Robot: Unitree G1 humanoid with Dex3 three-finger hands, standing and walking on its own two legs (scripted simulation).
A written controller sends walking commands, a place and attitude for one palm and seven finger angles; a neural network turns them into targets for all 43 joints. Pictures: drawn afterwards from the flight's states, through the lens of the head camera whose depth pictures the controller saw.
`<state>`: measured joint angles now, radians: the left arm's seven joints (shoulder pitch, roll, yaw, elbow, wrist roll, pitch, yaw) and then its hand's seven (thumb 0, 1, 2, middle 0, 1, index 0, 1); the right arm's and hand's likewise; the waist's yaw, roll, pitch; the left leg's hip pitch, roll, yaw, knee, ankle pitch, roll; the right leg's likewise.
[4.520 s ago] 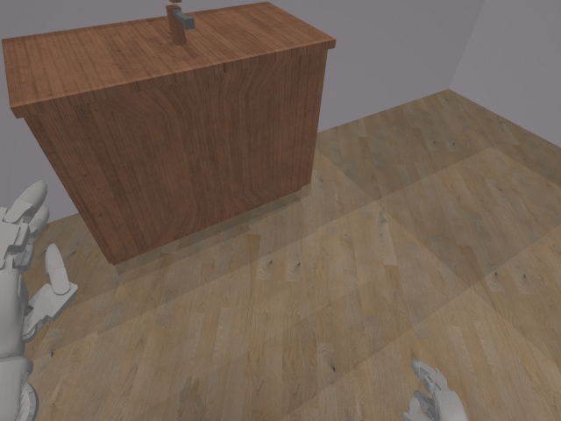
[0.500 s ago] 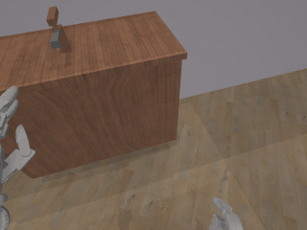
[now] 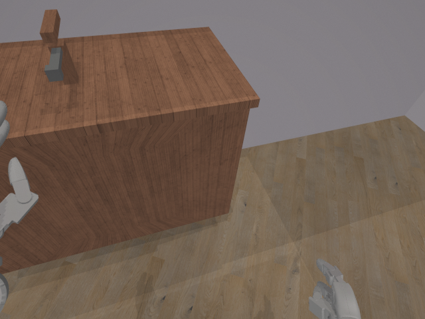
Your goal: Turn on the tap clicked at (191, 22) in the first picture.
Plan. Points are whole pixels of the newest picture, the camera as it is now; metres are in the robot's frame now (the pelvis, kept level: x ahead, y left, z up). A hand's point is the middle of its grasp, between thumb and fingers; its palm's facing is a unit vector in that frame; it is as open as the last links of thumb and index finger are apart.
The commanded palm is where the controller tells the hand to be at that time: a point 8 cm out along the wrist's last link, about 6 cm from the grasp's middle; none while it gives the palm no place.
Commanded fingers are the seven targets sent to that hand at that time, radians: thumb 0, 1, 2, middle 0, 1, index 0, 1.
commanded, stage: take the last steps up to it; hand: left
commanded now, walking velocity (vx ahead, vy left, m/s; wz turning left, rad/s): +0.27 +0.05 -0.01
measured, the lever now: (54, 72) +0.58 +0.40 +0.14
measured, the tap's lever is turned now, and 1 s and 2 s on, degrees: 0 0 0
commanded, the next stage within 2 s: come to a stop and stand still in 0.66 s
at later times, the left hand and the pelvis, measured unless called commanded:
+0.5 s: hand (105, 152) +0.32 +0.19 +0.18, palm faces +0.37 -0.82 -0.44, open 7.4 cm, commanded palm +0.25 +0.24 +0.19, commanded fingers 0.00 0.90 0.90 -0.20 -0.30 -0.20 -0.30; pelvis +0.09 -0.04 +0.01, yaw +0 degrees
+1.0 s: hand (111, 125) +0.37 +0.20 +0.18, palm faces +0.39 -0.80 -0.46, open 7.4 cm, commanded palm +0.31 +0.24 +0.19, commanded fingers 0.00 0.90 0.90 -0.20 -0.30 -0.20 -0.30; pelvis +0.16 -0.04 +0.01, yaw +1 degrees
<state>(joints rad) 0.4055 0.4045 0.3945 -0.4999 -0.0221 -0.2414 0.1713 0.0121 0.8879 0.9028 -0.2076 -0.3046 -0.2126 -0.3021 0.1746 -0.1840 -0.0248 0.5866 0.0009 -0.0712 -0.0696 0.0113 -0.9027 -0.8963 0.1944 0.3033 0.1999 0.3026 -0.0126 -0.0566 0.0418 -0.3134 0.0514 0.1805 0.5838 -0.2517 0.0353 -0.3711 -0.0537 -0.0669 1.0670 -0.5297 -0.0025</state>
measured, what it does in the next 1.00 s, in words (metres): walks ahead: right foot, then left foot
